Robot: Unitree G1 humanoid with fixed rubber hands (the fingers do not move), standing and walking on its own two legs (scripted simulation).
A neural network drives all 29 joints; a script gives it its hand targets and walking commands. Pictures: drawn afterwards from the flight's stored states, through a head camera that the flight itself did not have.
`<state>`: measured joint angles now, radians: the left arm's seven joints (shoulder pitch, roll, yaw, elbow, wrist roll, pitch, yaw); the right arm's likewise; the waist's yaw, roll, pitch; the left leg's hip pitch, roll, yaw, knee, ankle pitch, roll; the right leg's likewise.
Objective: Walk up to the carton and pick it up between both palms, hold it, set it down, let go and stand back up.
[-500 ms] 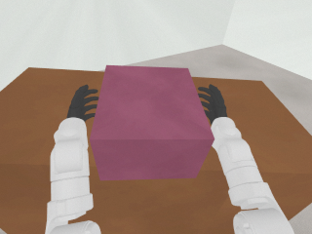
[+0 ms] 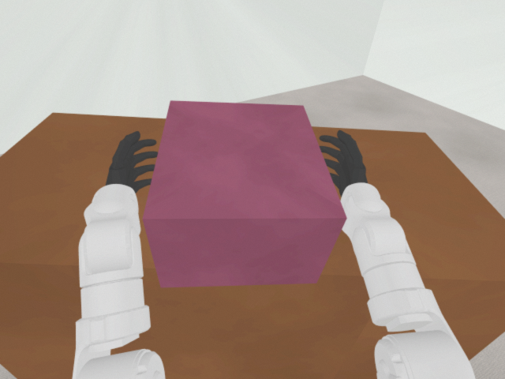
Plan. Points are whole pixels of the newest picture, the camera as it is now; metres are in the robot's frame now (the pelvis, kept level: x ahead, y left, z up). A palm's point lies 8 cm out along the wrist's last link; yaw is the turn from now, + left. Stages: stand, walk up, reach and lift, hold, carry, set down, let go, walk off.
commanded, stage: hold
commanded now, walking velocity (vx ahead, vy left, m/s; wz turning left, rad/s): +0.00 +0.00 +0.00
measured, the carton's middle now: (239, 187) +0.41 +0.01 +0.15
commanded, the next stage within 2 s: none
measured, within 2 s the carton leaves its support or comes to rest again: neither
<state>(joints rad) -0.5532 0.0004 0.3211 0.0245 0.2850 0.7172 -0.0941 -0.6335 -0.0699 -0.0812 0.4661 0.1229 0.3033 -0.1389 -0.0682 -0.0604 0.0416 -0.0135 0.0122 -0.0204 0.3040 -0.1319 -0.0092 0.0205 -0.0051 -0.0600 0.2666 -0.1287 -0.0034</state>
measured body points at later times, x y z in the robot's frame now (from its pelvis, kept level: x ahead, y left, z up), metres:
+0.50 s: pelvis +0.01 +0.00 +0.00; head -0.04 +0.03 +0.45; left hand +0.37 +0.18 +0.19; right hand +0.38 -0.16 +0.19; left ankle +0.04 +0.12 -0.75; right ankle +0.03 -0.12 -0.75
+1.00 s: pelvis +0.01 +0.00 +0.00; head -0.04 +0.03 +0.45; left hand +0.37 +0.18 +0.19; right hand +0.38 -0.16 +0.19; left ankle +0.04 +0.12 -0.75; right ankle +0.03 -0.12 -0.75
